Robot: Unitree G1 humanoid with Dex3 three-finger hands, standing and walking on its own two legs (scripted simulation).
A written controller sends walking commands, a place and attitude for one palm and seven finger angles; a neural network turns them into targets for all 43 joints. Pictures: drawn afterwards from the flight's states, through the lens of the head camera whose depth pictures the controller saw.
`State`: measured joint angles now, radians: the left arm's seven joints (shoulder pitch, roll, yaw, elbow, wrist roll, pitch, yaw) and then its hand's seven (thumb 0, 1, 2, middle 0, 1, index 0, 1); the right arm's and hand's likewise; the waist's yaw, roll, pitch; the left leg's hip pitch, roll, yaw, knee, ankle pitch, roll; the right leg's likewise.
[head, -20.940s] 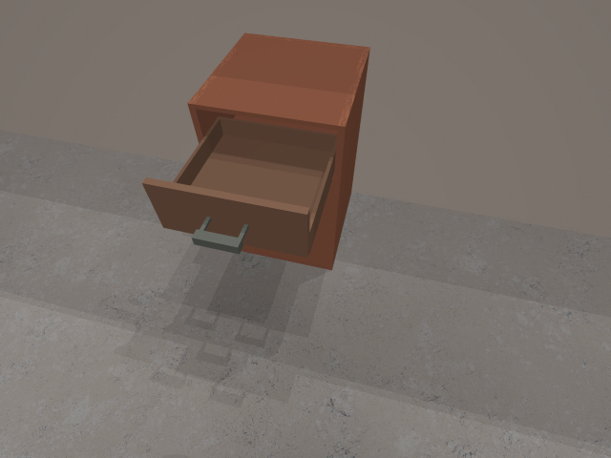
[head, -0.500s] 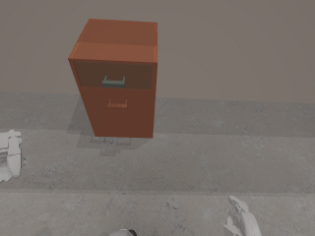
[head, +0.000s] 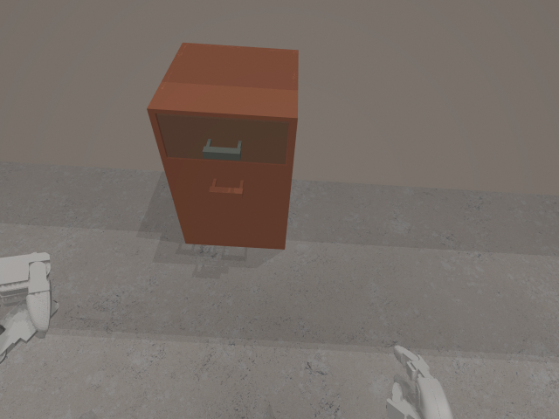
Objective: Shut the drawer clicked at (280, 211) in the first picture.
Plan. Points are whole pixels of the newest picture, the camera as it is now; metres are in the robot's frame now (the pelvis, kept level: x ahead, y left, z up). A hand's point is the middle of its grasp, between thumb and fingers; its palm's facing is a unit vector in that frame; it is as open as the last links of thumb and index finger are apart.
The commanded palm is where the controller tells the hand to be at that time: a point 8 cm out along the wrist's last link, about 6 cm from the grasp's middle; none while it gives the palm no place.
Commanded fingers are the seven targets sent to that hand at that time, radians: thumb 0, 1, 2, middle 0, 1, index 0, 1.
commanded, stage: stop stepping back and stand still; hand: left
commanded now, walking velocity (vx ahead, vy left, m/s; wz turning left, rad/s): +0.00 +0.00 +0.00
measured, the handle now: (223, 148) +0.87 +0.20 -0.19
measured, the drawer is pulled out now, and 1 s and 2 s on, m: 0.00 0.00 0.00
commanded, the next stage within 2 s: let the arm hang, fingers relaxed in 0.02 s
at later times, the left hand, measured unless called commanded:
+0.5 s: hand out of the picture +0.01 +0.21 -0.18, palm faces +0.04 -0.98 -0.20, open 3.5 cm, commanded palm none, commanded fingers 0.00 0.90 0.90 -0.60 -0.73 -0.60 -0.73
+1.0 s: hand out of the picture -0.02 +0.17 -0.17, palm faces +0.05 -0.98 -0.19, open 7.3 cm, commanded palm none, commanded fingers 0.00 0.90 0.90 -0.20 -0.30 -0.20 -0.30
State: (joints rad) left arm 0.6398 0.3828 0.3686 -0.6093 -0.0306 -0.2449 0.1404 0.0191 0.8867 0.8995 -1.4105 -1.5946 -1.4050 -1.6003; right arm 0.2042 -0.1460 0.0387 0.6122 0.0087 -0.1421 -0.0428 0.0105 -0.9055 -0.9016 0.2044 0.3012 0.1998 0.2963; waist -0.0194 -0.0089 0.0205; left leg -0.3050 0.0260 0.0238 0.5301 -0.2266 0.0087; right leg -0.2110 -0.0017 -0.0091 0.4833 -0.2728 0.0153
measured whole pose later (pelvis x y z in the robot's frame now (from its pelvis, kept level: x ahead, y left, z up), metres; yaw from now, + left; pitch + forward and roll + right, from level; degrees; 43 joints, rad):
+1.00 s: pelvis +0.00 +0.00 +0.00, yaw +1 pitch -1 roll +0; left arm 0.32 0.13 0.00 1.12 0.01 0.00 0.03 0.01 0.91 0.90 -0.23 -0.33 -0.22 -0.33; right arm 0.32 -0.13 -0.02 1.11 -0.01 0.01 -0.02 0.00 -0.91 -0.90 0.20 0.30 0.20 0.30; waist 0.00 0.03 0.03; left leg -0.25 0.00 0.02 0.44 -0.18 0.01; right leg -0.18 -0.03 -0.02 0.46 -0.26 0.02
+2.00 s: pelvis +0.02 -0.02 +0.01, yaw +1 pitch -1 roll +0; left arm 0.30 0.11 0.02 1.14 0.01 0.00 0.03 0.01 0.91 0.90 -0.20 -0.29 -0.20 -0.30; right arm 0.31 -0.11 -0.02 1.14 -0.01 0.00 -0.04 0.00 -0.91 -0.90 0.20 0.30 0.20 0.30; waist 0.00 0.02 0.05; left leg -0.21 0.02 0.00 0.44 -0.20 -0.02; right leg -0.13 0.00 -0.03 0.43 -0.28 -0.01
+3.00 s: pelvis +0.02 -0.03 +0.01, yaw +1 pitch -2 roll +0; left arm 0.31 0.11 0.02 1.14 0.01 -0.01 0.03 0.01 0.91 0.90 -0.20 -0.29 -0.20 -0.30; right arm 0.31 -0.12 -0.02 1.15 -0.01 0.00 -0.05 0.00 -0.91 -0.90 0.20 0.30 0.20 0.30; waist 0.00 0.02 0.05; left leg -0.19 0.03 0.00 0.42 -0.20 -0.03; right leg -0.11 0.01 -0.04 0.43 -0.29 -0.03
